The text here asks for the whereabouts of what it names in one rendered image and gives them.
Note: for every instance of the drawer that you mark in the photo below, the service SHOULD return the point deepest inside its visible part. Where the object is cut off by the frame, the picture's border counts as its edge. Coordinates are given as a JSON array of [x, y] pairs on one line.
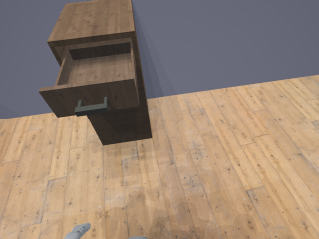
[[89, 74]]

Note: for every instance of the handle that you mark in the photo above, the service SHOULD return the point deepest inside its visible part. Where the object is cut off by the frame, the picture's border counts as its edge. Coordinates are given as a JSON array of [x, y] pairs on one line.
[[91, 109]]

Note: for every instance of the cabinet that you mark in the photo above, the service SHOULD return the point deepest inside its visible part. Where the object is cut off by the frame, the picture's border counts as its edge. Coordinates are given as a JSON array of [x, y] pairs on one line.
[[100, 22]]

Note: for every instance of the robot left hand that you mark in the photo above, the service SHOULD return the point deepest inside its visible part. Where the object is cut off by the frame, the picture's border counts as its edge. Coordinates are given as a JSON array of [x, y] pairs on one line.
[[78, 231]]

